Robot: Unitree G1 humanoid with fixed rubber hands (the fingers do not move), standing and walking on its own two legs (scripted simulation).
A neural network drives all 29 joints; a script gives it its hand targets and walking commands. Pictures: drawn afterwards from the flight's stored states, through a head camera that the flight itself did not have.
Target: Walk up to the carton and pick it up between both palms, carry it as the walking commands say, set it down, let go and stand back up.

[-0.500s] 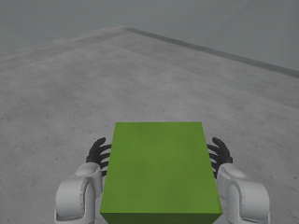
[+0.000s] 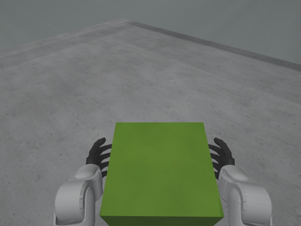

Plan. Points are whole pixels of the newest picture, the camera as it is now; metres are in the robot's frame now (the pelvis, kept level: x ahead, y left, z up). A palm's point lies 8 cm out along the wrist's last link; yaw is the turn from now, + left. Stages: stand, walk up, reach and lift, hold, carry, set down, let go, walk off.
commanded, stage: carry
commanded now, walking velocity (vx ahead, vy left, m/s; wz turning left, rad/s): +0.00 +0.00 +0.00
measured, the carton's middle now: (159, 183) +0.24 +0.00 +0.03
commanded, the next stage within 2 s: none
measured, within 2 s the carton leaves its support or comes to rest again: neither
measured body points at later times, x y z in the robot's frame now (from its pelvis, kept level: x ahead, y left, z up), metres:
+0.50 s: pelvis +0.00 -0.01 +0.00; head -0.03 -0.01 +0.45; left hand +0.25 +0.15 +0.09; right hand +0.26 -0.16 +0.09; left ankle +0.03 +0.10 -0.73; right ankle +0.01 -0.11 -0.73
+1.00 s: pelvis +0.00 -0.01 +0.00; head -0.02 -0.01 +0.45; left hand +0.26 +0.14 +0.09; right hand +0.27 -0.16 +0.09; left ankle +0.03 +0.10 -0.73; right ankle +0.01 -0.11 -0.73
